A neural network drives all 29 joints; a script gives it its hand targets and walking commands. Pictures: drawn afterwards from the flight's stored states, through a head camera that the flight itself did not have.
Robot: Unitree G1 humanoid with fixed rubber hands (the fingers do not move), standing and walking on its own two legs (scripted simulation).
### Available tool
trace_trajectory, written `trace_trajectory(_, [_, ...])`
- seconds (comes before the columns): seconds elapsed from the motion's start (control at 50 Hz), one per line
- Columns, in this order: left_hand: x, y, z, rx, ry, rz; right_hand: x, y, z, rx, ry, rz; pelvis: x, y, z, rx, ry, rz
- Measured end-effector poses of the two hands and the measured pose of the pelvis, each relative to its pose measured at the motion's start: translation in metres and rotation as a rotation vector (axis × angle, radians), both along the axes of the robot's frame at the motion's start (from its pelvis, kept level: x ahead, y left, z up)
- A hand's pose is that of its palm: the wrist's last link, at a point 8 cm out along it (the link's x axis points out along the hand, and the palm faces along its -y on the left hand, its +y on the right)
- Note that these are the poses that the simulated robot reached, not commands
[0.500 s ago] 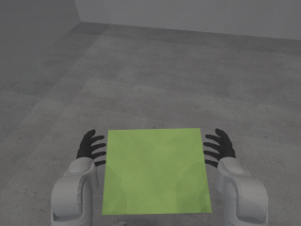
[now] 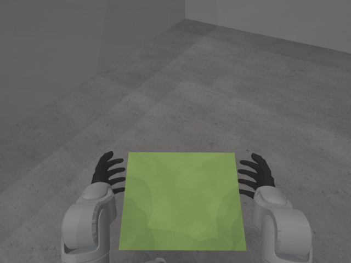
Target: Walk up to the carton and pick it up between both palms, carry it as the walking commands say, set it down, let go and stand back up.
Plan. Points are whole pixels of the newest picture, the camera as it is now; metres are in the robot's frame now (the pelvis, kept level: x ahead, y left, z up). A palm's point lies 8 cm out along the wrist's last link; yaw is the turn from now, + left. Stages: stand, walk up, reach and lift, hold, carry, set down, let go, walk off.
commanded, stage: carry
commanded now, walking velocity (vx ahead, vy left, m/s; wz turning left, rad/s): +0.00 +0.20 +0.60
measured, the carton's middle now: (180, 201) +0.28 +0.00 -0.01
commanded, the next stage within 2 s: none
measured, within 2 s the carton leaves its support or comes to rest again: neither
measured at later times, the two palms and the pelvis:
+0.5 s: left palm out of the picture +0.11 +0.38 +0.09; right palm (134, 206) +0.23 +0.09 +0.09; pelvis -0.07 +0.14 +0.00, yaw +18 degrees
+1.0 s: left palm out of the picture -0.08 +0.55 +0.08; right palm out of the picture +0.12 +0.30 +0.09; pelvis -0.18 +0.27 +0.00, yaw +35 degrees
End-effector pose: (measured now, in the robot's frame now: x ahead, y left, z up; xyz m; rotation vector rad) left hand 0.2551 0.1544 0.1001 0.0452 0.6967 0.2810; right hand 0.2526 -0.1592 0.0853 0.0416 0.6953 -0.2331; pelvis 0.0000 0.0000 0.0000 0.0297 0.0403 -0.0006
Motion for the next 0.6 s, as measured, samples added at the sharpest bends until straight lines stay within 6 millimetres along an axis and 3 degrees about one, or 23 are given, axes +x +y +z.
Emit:
trace_trajectory(0.12, [-0.022, 0.039, 0.014, -0.013, -0.019, 0.037, -0.006, 0.039, 0.023, -0.011, -0.021, 0.037, -0.012, 0.029, 0.013, 0.029, -0.009, 0.068])
trace_trajectory(0.2, [-0.035, 0.082, 0.014, -0.030, -0.056, 0.083, -0.003, 0.083, 0.031, -0.024, -0.059, 0.080, -0.021, 0.060, 0.009, 0.033, -0.004, 0.133])
trace_trajectory(0.28, [-0.057, 0.139, -0.002, -0.053, -0.067, 0.160, -0.002, 0.143, 0.023, -0.046, -0.068, 0.156, -0.032, 0.096, -0.005, 0.014, -0.001, 0.186])
trace_trajectory(0.38, [-0.105, 0.191, -0.017, -0.065, 0.006, 0.292, -0.011, 0.204, 0.007, -0.060, 0.007, 0.288, -0.051, 0.121, -0.002, -0.027, -0.006, 0.239])
trace_trajectory(0.48, [-0.139, 0.222, -0.014, -0.043, -0.003, 0.373, -0.024, 0.243, 0.001, -0.036, -0.001, 0.367, -0.069, 0.139, -0.004, -0.013, -0.004, 0.304])
trace_trajectory(0.6, [-0.164, 0.243, 0.001, 0.010, -0.011, 0.384, -0.045, 0.266, 0.000, 0.010, -0.011, 0.385, -0.088, 0.159, -0.001, -0.016, -0.003, 0.372])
